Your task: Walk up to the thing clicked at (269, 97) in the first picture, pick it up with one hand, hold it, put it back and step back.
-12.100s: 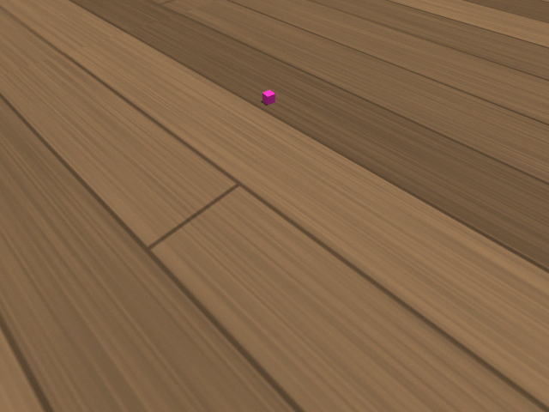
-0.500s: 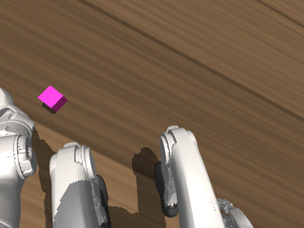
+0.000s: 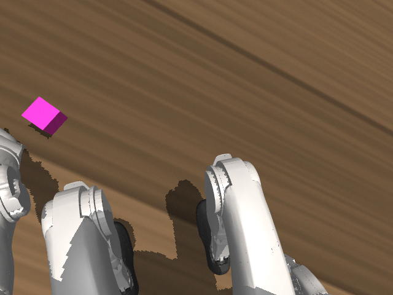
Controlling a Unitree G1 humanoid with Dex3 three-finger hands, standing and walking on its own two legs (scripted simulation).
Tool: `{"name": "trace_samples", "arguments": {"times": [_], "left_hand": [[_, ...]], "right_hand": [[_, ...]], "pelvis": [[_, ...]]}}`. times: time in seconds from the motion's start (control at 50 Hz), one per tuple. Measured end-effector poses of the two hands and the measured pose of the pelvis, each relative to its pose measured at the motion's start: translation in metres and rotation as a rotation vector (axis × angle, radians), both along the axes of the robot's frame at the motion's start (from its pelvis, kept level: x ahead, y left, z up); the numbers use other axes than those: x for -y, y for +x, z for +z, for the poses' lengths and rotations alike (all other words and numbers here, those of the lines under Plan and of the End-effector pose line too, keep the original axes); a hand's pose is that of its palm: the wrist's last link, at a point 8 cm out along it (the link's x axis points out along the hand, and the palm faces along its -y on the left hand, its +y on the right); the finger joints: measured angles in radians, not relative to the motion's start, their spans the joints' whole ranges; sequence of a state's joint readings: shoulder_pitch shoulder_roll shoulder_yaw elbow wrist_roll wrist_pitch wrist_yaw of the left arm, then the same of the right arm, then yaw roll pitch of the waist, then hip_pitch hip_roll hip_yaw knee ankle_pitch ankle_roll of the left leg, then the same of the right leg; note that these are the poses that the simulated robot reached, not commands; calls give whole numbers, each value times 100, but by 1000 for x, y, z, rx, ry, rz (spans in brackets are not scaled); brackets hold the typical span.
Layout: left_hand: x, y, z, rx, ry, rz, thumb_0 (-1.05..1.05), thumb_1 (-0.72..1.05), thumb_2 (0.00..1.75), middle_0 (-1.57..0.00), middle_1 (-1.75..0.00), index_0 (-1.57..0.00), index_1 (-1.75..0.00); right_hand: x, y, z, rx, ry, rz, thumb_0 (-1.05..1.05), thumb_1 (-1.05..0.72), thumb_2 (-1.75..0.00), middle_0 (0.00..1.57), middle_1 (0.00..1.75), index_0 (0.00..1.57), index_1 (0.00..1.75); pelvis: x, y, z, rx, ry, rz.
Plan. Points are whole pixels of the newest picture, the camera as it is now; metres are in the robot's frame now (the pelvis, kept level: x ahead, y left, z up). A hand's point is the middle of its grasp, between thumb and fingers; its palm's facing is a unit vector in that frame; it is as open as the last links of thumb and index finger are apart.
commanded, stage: rise first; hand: left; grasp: from above
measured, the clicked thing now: (46, 116) +0.51 +0.29 -0.29
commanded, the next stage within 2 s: approach in 0.32 s
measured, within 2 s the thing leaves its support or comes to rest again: neither
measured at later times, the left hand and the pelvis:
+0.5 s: hand out of the picture +0.44 +0.34 -0.18, palm faces -0.26 -0.32 -0.91, open 12.7 cm; pelvis +0.00 +0.00 -0.01, yaw -1 degrees
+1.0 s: hand (37, 91) +0.53 +0.27 -0.19, palm faces -0.18 -0.32 -0.93, open 14.1 cm; pelvis +0.00 +0.00 +0.00, yaw -5 degrees
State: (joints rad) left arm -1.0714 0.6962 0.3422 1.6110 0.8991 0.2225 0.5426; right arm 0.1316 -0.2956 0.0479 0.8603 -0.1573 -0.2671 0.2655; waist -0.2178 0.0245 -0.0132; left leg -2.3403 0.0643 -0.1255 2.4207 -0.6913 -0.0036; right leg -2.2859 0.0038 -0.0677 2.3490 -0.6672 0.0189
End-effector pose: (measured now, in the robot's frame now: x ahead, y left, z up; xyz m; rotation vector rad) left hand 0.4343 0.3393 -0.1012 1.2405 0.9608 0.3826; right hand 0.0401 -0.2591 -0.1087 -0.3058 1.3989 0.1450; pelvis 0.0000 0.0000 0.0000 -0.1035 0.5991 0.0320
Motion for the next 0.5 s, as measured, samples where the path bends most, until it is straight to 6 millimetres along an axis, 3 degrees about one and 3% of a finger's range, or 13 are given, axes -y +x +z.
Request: {"name": "trace_samples", "arguments": {"times": [0.3,0.5], "left_hand": [[-5,4,-18,1,-9,-12,0,-24,73,-36,-82,-37,-81],[-2,11,-19,-10,0,-25,0,-31,78,-33,-82,-33,-83]], "right_hand": [[-1,-14,10,-34,-14,22,0,-91,-90,19,30,19,30],[0,-23,10,-55,-8,16,0,-92,-90,19,30,19,30]], "pelvis": [[-4,-1,-7,13,-20,-4],[-3,-1,-9,16,-22,-7]]}}
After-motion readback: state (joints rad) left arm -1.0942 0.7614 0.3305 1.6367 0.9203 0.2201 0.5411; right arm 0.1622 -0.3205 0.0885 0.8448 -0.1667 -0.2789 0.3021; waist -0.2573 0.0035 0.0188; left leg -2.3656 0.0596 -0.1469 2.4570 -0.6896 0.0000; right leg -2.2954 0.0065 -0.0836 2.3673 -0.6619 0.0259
